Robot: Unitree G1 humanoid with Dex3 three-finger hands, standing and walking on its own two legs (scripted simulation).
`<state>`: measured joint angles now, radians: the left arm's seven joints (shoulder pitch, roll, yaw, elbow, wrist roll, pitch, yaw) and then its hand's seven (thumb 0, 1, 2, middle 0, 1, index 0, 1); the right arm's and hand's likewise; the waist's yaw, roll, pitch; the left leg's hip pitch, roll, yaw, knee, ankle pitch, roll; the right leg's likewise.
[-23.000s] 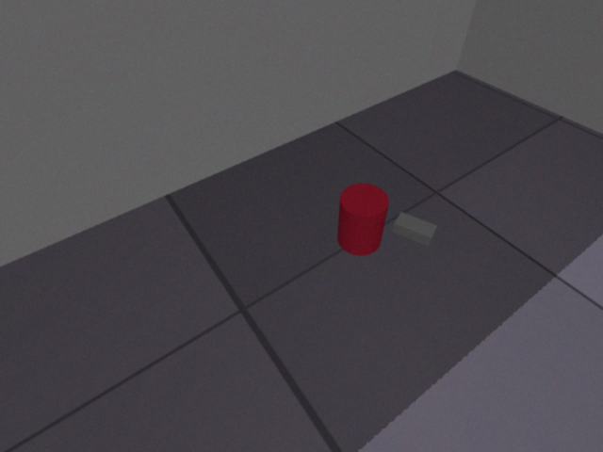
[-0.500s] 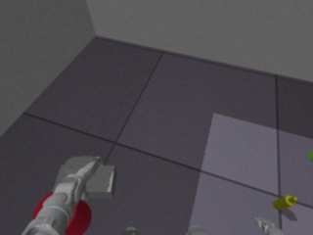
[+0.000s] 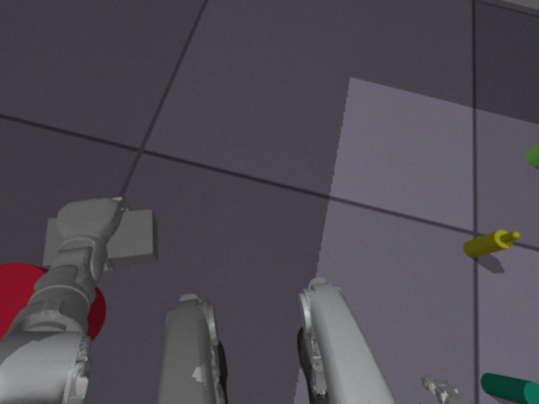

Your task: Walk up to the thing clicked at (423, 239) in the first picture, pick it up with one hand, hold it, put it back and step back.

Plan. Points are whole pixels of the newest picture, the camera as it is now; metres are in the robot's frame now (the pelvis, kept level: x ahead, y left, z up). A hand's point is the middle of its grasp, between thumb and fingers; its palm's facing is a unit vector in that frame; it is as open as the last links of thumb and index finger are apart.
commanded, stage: crouch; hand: left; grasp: from above
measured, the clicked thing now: (105, 241) +0.41 +0.26 -0.18
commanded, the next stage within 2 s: lower in 0.96 s
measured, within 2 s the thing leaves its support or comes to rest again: neither
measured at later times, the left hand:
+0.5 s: hand (119, 244) +0.43 +0.27 -0.29, palm faces -0.48 -0.03 -0.88, open 10.7 cm
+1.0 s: hand (126, 248) +0.44 +0.28 -0.35, palm faces -0.47 -0.03 -0.88, open 10.7 cm
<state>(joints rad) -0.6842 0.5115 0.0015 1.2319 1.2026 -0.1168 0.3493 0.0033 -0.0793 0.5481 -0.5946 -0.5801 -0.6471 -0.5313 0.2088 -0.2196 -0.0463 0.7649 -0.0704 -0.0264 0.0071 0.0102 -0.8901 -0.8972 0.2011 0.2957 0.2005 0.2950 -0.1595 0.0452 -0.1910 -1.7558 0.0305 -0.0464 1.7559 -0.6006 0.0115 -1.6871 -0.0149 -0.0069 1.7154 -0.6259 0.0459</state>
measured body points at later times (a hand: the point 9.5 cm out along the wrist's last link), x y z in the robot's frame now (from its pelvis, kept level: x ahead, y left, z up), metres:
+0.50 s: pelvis +0.00 -0.01 -0.11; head +0.23 +0.04 +0.27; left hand +0.45 +0.27 -0.24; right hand +0.07 -0.29 -0.23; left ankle +0.08 +0.11 -0.49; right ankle +0.07 -0.15 -0.49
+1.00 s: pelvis -0.01 -0.01 -0.17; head +0.24 +0.04 +0.20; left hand +0.46 +0.28 -0.30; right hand +0.03 -0.29 -0.28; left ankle +0.08 +0.11 -0.49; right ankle +0.07 -0.15 -0.49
